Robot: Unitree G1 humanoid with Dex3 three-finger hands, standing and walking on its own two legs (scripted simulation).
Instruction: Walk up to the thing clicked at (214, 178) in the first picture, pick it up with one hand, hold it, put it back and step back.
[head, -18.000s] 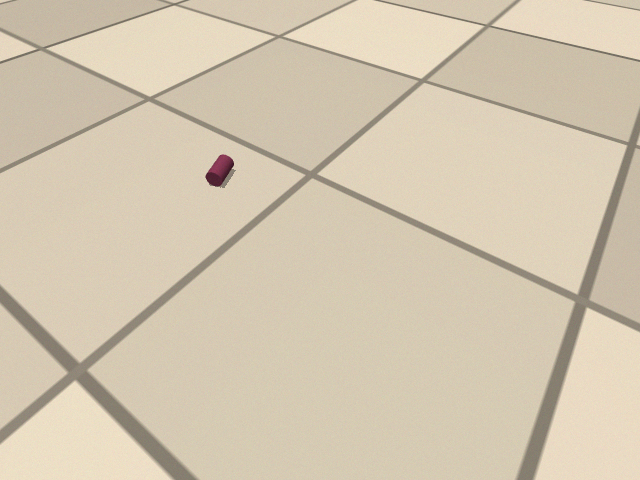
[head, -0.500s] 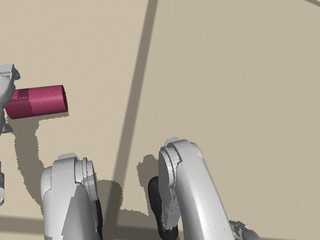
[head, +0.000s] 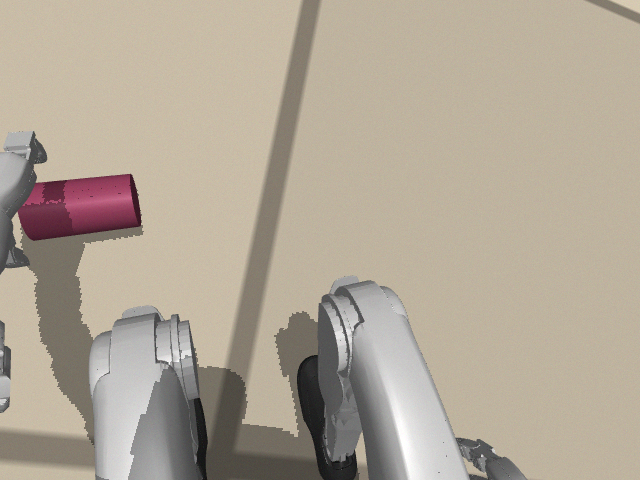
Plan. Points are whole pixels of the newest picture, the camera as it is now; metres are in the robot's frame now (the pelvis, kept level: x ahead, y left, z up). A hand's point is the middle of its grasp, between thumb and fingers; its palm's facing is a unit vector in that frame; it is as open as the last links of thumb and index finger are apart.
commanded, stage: rise first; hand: left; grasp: from above
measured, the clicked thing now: (84, 206) +0.49 +0.27 -0.29
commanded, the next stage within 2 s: approach in 0.08 s
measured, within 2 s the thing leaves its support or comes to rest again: neither
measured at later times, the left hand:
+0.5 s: hand (56, 184) +0.49 +0.27 -0.17, palm faces -0.43 -0.06 -0.90, open 14.0 cm
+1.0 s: hand (35, 202) +0.47 +0.29 -0.18, palm faces -0.49 -0.08 -0.87, open 13.8 cm
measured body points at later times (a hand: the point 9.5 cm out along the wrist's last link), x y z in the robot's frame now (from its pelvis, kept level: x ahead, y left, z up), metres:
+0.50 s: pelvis +0.00 +0.00 +0.00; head +0.24 +0.09 +0.37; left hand +0.50 +0.27 -0.12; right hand +0.05 -0.27 -0.09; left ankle +0.08 +0.12 -0.30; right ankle +0.10 -0.11 -0.30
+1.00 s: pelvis +0.00 +0.00 -0.01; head +0.25 +0.07 +0.36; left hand +0.49 +0.29 -0.13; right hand +0.04 -0.27 -0.11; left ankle +0.08 +0.12 -0.30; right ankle +0.10 -0.11 -0.30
